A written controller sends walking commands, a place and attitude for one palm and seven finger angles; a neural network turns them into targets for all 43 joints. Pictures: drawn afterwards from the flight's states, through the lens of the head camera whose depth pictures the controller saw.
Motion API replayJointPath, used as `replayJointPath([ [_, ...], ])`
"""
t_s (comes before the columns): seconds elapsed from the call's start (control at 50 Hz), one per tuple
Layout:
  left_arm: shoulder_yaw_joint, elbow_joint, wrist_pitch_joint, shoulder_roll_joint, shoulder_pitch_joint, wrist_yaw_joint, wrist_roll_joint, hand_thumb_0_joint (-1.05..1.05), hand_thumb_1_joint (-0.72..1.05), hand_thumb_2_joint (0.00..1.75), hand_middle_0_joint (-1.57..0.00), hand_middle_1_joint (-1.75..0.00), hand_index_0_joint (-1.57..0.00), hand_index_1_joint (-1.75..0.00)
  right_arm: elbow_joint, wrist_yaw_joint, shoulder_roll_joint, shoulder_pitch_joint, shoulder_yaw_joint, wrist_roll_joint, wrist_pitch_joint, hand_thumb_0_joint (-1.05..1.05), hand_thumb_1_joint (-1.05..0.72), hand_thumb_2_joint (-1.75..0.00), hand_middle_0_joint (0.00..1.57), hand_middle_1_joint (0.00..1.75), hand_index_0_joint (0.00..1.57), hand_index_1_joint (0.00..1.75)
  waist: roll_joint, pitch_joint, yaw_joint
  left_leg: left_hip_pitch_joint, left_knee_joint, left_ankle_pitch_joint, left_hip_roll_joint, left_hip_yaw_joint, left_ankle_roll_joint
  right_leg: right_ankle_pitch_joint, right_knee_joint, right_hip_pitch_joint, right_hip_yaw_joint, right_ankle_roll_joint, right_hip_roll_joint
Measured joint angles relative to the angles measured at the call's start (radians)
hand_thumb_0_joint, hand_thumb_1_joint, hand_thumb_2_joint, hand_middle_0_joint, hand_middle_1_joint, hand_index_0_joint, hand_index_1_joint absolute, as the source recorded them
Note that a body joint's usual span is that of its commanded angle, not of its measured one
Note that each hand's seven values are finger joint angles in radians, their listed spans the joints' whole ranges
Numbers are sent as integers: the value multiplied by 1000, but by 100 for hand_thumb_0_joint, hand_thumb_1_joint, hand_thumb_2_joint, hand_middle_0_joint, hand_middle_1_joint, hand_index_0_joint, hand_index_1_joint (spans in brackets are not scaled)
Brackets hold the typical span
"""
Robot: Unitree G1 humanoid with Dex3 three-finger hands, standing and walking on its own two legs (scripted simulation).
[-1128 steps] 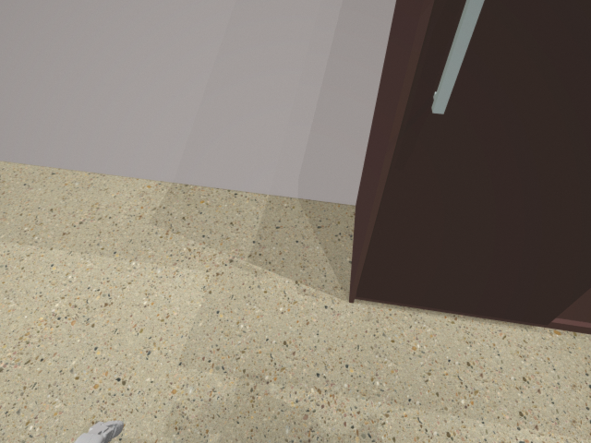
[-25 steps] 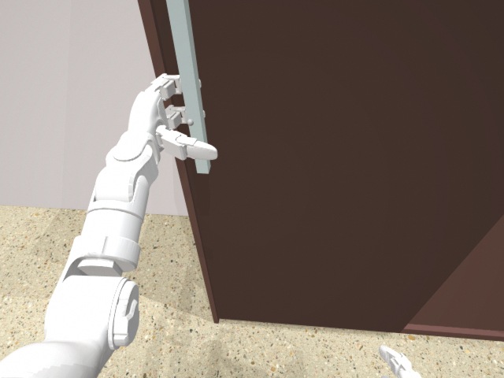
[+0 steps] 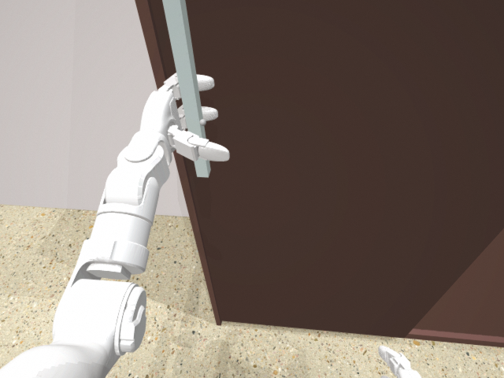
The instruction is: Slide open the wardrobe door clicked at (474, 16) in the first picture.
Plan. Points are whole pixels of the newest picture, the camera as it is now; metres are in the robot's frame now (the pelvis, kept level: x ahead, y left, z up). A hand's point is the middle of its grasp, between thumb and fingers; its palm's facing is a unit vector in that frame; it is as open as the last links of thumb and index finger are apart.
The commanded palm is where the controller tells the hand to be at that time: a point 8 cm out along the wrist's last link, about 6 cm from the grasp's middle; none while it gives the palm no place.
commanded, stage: slide the fingers in behind the handle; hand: left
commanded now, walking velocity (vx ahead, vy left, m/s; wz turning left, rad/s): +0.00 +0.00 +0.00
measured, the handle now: (193, 87) +0.48 +0.12 +0.26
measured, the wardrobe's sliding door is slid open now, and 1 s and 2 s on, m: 0.00 0.00 0.00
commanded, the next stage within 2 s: grip the handle and tug to test in 0.74 s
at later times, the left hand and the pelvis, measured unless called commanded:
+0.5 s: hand (201, 126) +0.41 +0.10 +0.23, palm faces -0.06 -1.00 -0.01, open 14.1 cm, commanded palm +0.39 +0.14 +0.23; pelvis +0.00 +0.00 +0.00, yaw +0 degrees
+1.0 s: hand (200, 126) +0.41 +0.10 +0.23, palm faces -0.07 -1.00 +0.01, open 13.6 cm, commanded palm +0.39 +0.15 +0.23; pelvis +0.00 +0.01 +0.00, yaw -1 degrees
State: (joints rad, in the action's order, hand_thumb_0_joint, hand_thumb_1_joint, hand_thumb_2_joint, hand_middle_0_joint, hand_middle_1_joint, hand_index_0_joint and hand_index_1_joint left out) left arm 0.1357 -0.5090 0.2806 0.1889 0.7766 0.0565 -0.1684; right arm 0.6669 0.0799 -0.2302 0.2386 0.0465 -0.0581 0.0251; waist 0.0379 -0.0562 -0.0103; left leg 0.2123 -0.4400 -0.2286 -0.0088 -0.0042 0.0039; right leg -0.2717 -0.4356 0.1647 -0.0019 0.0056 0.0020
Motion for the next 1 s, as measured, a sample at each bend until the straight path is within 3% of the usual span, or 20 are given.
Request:
replayJointPath([
  [0.34, -26, 71, 60, -19, -28, -35, 10, -2, -50, 30, -29, -120, -26, -119, -13, -2, -1, -29, -3, 1, -20, 2, -90, -90, 20, 29, 20, 30, -4, 5, 12, -14, 0, -2, 2, -8, 1, -4, 3, -19, -8, 1, -1],
  [0.88, -12, 95, 66, -15, -53, -27, 0, -2, -50, 30, -28, -120, -28, -117, -10, -2, 6, -20, 2, 7, -37, 2, -90, -90, 20, 29, 20, 30, -6, 3, 0, -31, 15, 2, 4, 8, -6, 8, 23, -32, 7, -7, -4],
  [1.0, -6, 106, 72, -12, -63, -31, 0, -2, -41, 34, -29, -122, -29, -118, -16, -1, 3, -22, 0, 6, -39, 2, -90, -90, 20, 29, 20, 30, -4, 1, -5, -35, 20, 3, 3, 12, -7, 11, 29, -35, 11, -7, -3],
])
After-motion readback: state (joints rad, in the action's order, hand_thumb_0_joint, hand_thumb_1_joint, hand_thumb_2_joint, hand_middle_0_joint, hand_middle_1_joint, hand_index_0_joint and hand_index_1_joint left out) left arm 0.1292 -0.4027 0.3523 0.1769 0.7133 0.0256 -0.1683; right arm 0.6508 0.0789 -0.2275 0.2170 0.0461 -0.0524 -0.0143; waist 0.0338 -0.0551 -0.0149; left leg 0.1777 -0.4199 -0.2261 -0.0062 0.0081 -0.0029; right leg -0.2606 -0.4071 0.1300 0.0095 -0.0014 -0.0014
